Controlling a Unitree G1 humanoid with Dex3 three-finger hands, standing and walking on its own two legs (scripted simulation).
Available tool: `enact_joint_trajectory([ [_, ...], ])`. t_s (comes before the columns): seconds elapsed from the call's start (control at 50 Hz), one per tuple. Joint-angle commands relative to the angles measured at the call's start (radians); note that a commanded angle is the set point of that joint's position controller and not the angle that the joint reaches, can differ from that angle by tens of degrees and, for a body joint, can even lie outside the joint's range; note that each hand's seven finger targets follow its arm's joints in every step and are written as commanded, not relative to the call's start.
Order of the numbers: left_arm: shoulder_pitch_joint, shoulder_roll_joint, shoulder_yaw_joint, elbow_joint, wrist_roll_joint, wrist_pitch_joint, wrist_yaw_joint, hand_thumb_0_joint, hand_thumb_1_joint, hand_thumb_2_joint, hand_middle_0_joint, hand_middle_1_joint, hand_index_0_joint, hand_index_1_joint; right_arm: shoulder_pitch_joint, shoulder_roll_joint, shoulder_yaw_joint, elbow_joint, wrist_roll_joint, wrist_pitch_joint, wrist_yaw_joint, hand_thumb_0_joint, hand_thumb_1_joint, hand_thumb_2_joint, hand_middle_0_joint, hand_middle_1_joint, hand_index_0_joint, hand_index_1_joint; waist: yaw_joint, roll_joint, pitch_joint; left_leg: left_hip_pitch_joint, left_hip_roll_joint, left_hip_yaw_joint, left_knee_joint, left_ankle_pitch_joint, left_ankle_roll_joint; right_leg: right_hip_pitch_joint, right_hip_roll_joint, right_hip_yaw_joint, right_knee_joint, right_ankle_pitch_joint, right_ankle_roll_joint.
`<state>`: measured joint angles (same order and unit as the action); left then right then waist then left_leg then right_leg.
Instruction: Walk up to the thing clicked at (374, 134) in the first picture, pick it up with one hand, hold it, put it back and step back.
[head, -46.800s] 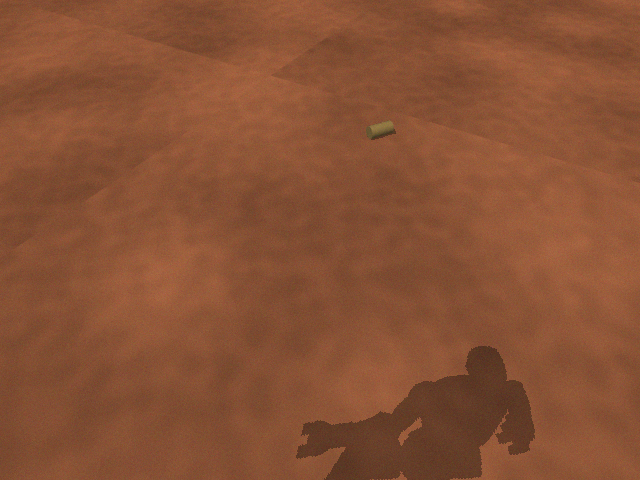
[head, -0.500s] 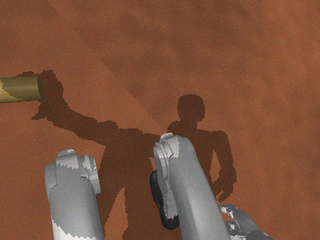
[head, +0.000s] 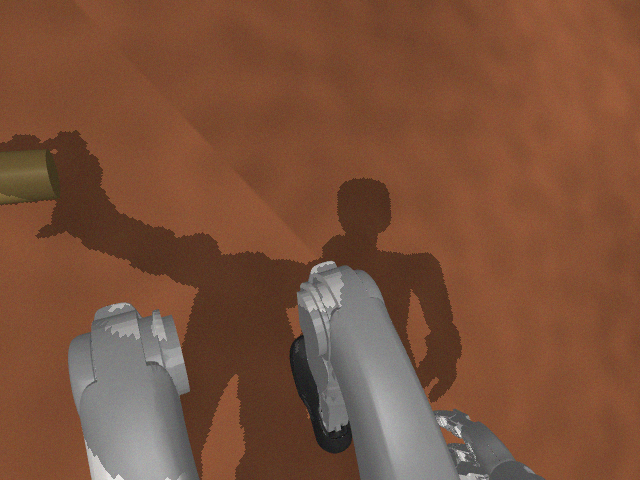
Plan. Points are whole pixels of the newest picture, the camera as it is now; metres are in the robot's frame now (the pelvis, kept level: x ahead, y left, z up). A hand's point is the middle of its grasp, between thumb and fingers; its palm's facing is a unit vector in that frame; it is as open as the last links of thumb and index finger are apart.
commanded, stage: rise first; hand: left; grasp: from above
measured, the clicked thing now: out of the picture +0.51 +0.34 -0.29
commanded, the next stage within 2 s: none
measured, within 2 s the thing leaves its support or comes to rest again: neither
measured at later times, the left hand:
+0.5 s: hand out of the picture +0.45 +0.37 -0.18, palm faces -0.45 -0.09 -0.89, open 14.1 cm
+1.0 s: hand out of the picture +0.45 +0.38 -0.17, palm faces -0.45 -0.08 -0.89, open 14.1 cm
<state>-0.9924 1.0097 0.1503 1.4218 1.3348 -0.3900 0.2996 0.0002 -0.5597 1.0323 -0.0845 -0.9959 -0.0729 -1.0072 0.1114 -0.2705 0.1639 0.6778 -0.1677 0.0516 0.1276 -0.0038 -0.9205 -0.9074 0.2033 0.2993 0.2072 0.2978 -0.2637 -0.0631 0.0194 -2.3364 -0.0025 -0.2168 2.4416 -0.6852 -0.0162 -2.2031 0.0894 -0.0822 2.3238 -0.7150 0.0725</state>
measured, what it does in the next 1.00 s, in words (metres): stands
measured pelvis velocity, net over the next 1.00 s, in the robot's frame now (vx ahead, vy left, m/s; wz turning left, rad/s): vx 0.00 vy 0.00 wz -0.01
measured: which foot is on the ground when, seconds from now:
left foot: down 0.00-1.00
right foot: down 0.00-1.00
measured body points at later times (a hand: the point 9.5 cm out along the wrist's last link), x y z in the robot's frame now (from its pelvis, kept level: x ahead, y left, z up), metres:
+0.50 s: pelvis +0.00 +0.00 +0.00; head +0.25 +0.12 +0.35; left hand +0.47 +0.38 -0.13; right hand +0.07 -0.26 -0.08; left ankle +0.07 +0.13 -0.29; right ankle +0.10 -0.13 -0.29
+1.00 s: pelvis +0.00 +0.00 +0.00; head +0.25 +0.12 +0.36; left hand +0.47 +0.38 -0.12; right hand +0.07 -0.26 -0.08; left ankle +0.07 +0.13 -0.29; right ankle +0.10 -0.13 -0.29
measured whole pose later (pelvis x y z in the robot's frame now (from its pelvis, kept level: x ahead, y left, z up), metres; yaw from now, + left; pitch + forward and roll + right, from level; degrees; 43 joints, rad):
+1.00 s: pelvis +0.00 +0.00 +0.00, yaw -1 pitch +32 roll -13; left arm -1.00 1.01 0.13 1.42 1.33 -0.36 0.30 0.00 -0.54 1.02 -0.10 -1.01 -0.09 -1.02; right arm 0.12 -0.27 0.18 0.66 -0.16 0.03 0.14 0.00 -0.92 -0.91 0.20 0.30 0.21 0.30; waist -0.27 -0.06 0.02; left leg -2.34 -0.01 -0.22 2.44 -0.68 -0.01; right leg -2.20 0.08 -0.09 2.32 -0.71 0.07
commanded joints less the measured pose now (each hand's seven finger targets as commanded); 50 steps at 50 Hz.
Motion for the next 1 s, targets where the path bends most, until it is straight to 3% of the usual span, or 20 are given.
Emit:
enact_joint_trajectory([
  [0.0, -0.295, 0.298, 0.038, -0.141, -0.023, 0.001, 0.052, 0.000, -0.574, 1.031, -0.068, -0.995, -0.059, -1.003, 0.196, -0.289, -0.085, -0.003, 0.001, -0.003, -0.011, 0.000, -0.912, -0.904, 0.199, 0.300, 0.200, 0.300, 0.002, 0.441, -0.662, 0.615, 0.020, 0.100, -0.250, 0.211, 0.039, 0.231, 0.004, -0.117, -0.208, 0.245, -0.097],
  [0.04, -0.297, 0.284, 0.020, -0.129, -0.018, 0.001, 0.055, 0.000, -0.570, 1.026, -0.072, -0.992, -0.064, -1.000, 0.194, -0.286, -0.080, -0.005, -0.001, -0.004, -0.011, 0.000, -0.912, -0.904, 0.199, 0.300, 0.199, 0.300, -0.007, 0.454, -0.658, 0.607, 0.020, 0.102, -0.251, 0.198, 0.037, 0.233, 0.006, -0.119, -0.210, 0.239, -0.098],
  [0.18, -0.292, 0.294, 0.025, -0.107, -0.014, 0.009, 0.069, 0.000, -0.559, 1.014, -0.073, -1.013, -0.070, -1.015, 0.191, -0.292, -0.076, -0.008, 0.001, -0.014, -0.008, 0.000, -0.913, -0.904, 0.199, 0.300, 0.199, 0.300, -0.007, 0.466, -0.643, 0.605, 0.019, 0.101, -0.249, 0.208, 0.036, 0.234, 0.004, -0.121, -0.205, 0.249, -0.098],
  [0.2, -0.303, 0.289, 0.020, -0.102, -0.015, 0.009, 0.070, 0.000, -0.560, 1.016, -0.069, -1.011, -0.066, -1.014, 0.194, -0.293, -0.074, -0.006, -0.001, -0.015, -0.008, 0.000, -0.912, -0.904, 0.199, 0.300, 0.200, 0.300, -0.018, 0.450, -0.646, 0.601, 0.021, 0.094, -0.248, 0.197, 0.035, 0.229, 0.004, -0.125, -0.201, 0.244, -0.098],
  [0.28, -0.283, 0.308, 0.032, -0.101, -0.011, 0.009, 0.078, 0.000, -0.558, 1.014, -0.074, -1.012, -0.071, -1.014, 0.187, -0.294, -0.070, -0.008, 0.000, -0.017, -0.009, 0.000, -0.911, -0.903, 0.199, 0.300, 0.199, 0.300, -0.003, 0.451, -0.652, 0.586, 0.018, 0.102, -0.242, 0.194, 0.038, 0.244, 0.006, -0.123, -0.206, 0.244, -0.097],
  [0.34, -0.278, 0.275, 0.012, -0.083, -0.009, 0.013, 0.081, 0.000, -0.557, 1.012, -0.074, -1.020, -0.073, -1.021, 0.189, -0.293, -0.073, -0.004, -0.001, -0.022, -0.007, 0.000, -0.914, -0.904, 0.199, 0.300, 0.200, 0.300, -0.014, 0.467, -0.641, 0.612, 0.020, 0.092, -0.248, 0.205, 0.033, 0.220, 0.004, -0.128, -0.195, 0.251, -0.099],
  [0.38, -0.286, 0.299, 0.029, -0.104, -0.012, 0.014, 0.087, 0.000, -0.562, 1.019, -0.070, -1.018, -0.066, -1.021, 0.197, -0.298, -0.072, -0.004, 0.001, -0.022, -0.007, 0.000, -0.911, -0.904, 0.199, 0.300, 0.200, 0.300, -0.013, 0.481, -0.656, 0.635, 0.020, 0.091, -0.248, 0.242, 0.032, 0.231, 0.002, -0.128, -0.190, 0.275, -0.096],
  [0.46, -0.293, 0.297, 0.033, -0.119, -0.021, 0.021, 0.091, 0.000, -0.543, 0.999, -0.073, -1.027, -0.076, -1.023, 0.191, -0.295, -0.077, -0.007, 0.003, -0.026, -0.005, 0.000, -0.912, -0.904, 0.199, 0.300, 0.200, 0.300, -0.011, 0.457, -0.664, 0.607, 0.019, 0.095, -0.246, 0.224, 0.035, 0.237, 0.003, -0.126, -0.198, 0.269, -0.097],
  [0.56, -0.289, 0.276, 0.013, -0.104, -0.014, 0.031, 0.086, 0.000, -0.552, 1.007, -0.082, -1.012, -0.079, -1.015, 0.197, -0.293, -0.077, -0.007, 0.002, -0.033, -0.002, 0.000, -0.913, -0.904, 0.199, 0.300, 0.200, 0.300, -0.018, 0.480, -0.637, 0.608, 0.019, 0.095, -0.252, 0.203, 0.031, 0.227, -0.001, -0.125, -0.199, 0.252, -0.100],
  [0.66, -0.297, 0.297, 0.020, -0.138, -0.023, 0.037, 0.068, 0.000, -0.554, 1.011, -0.079, -1.017, -0.077, -1.020, 0.194, -0.296, -0.081, -0.011, 0.006, -0.035, -0.001, 0.000, -0.914, -0.904, 0.199, 0.300, 0.200, 0.300, -0.010, 0.485, -0.666, 0.627, 0.023, 0.091, -0.253, 0.222, 0.031, 0.228, -0.001, -0.121, -0.199, 0.267, -0.099],
  [0.72, -0.269, 0.266, 0.006, -0.108, -0.025, 0.038, 0.056, 0.000, -0.554, 1.012, -0.082, -1.018, -0.079, -1.020, 0.202, -0.288, -0.076, -0.011, 0.003, -0.035, 0.001, 0.000, -0.915, -0.905, 0.199, 0.300, 0.200, 0.300, -0.021, 0.440, -0.639, 0.586, 0.020, 0.100, -0.242, 0.209, 0.038, 0.255, 0.001, -0.120, -0.214, 0.264, -0.095],
  [0.8, -0.290, 0.307, 0.033, -0.176, -0.034, 0.029, 0.050, 0.000, -0.568, 1.021, -0.078, -1.011, -0.072, -1.017, 0.197, -0.300, -0.082, -0.019, 0.006, -0.030, 0.000, 0.000, -0.914, -0.905, 0.199, 0.300, 0.200, 0.300, 0.000, 0.506, -0.682, 0.653, 0.022, 0.086, -0.268, 0.234, 0.026, 0.241, -0.007, -0.124, -0.197, 0.269, -0.100],
  [0.86, -0.294, 0.272, 0.014, -0.161, -0.032, 0.028, 0.045, 0.000, -0.563, 1.019, -0.078, -1.013, -0.072, -1.019, 0.204, -0.293, -0.079, -0.015, 0.006, -0.025, 0.003, 0.000, -0.913, -0.904, 0.199, 0.300, 0.200, 0.300, -0.019, 0.488, -0.678, 0.645, 0.024, 0.087, -0.250, 0.258, 0.031, 0.239, -0.002, -0.123, -0.200, 0.291, -0.097],
  [0.98, -0.292, 0.267, 0.006, -0.139, -0.029, 0.024, 0.042, 0.000, -0.563, 1.021, -0.077, -1.013, -0.071, -1.018, 0.206, -0.294, -0.076, -0.015, 0.006, -0.020, 0.002, 0.000, -0.912, -0.904, 0.200, 0.300, 0.200, 0.300, -0.021, 0.459, -0.643, 0.596, 0.019, 0.090, -0.259, 0.213, 0.033, 0.235, -0.004, -0.127, -0.206, 0.262, -0.100],
])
